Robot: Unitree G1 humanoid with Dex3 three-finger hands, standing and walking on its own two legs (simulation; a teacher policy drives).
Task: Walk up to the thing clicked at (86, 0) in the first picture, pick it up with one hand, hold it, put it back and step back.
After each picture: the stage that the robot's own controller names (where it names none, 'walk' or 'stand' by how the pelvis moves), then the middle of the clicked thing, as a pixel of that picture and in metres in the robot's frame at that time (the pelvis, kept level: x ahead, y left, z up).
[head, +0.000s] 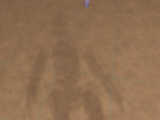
stand; (86, 3) +2.31 +0.00 -0.72
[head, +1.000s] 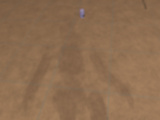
walk; (82, 13) +2.17 +0.20 -0.72
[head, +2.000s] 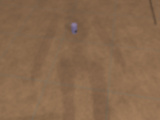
walk; (74, 28) +1.50 +0.24 -0.71
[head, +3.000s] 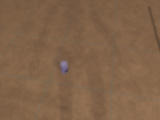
walk; (64, 67) +0.93 +0.24 -0.70
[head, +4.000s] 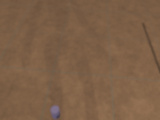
walk; (55, 112) +0.52 +0.20 -0.71
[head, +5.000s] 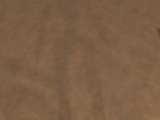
stand; out of the picture +0.37 +0.19 -0.72
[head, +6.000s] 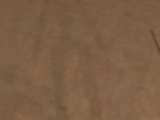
stand; out of the picture +0.36 +0.21 -0.73
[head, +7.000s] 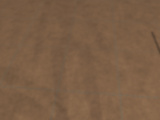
stand; out of the picture +0.35 +0.21 -0.73
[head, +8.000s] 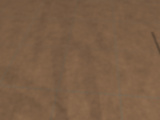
stand; out of the picture +0.34 +0.20 -0.73
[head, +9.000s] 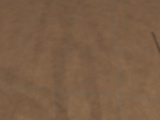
go down; out of the picture +0.34 +0.21 -0.73
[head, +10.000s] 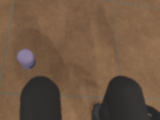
go down; (27, 59) +0.43 +0.23 -0.32
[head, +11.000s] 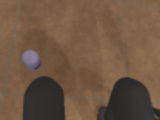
approach; (32, 60) +0.42 +0.24 -0.30
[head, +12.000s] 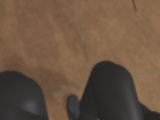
close in; out of the picture +0.41 +0.28 -0.22
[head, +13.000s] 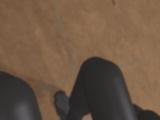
close; out of the picture +0.41 +0.29 -0.22
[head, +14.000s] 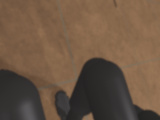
lift; out of the picture +0.39 +0.27 -0.22
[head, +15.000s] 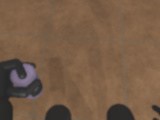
lift; (28, 82) +0.33 +0.20 -0.02
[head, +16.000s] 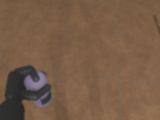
hold; (39, 89) +0.32 +0.17 +0.00
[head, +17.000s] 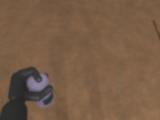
hold; (41, 90) +0.32 +0.17 +0.00
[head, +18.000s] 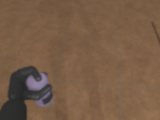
hold; (40, 90) +0.33 +0.17 +0.00
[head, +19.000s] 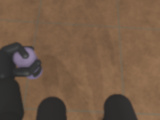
crouch; (29, 64) +0.40 +0.20 -0.08
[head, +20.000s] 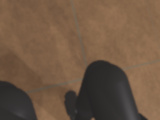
lower; out of the picture +0.43 +0.29 -0.21
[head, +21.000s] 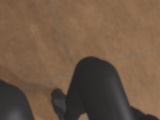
lower; out of the picture +0.42 +0.30 -0.22
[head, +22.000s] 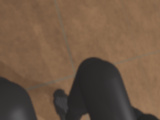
lower; out of the picture +0.42 +0.30 -0.22
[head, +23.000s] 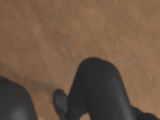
lower; out of the picture +0.42 +0.30 -0.23
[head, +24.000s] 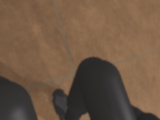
loosen; out of the picture +0.42 +0.30 -0.23
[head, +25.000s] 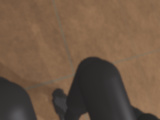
withdraw; out of the picture +0.41 +0.29 -0.23
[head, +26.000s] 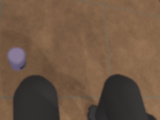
stand; (17, 59) +0.43 +0.25 -0.27
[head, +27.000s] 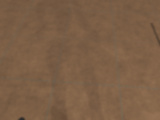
stand; out of the picture +0.37 +0.19 -0.65
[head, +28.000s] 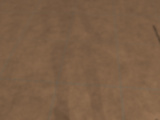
stand; out of the picture +0.39 +0.20 -0.66
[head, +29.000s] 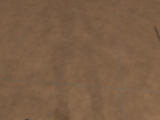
stand; out of the picture +0.38 +0.20 -0.67
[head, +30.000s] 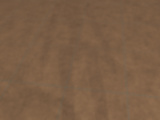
stand; out of the picture +0.41 +0.19 -0.72
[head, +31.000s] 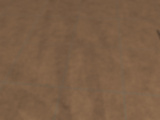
stand; out of the picture +0.36 +0.20 -0.73
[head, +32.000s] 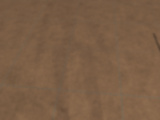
walk; out of the picture +0.37 +0.21 -0.73
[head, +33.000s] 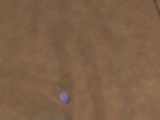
walk; (64, 98) +0.51 +0.22 -0.71
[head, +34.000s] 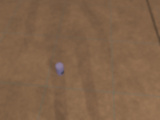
walk; (60, 69) +0.79 +0.21 -0.70
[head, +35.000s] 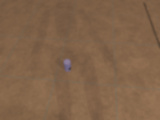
stand; (67, 65) +0.99 +0.22 -0.71
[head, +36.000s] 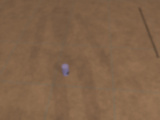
stand; (65, 69) +0.99 +0.22 -0.72
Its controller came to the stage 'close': yes
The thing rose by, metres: 0.71
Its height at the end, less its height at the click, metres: +0.00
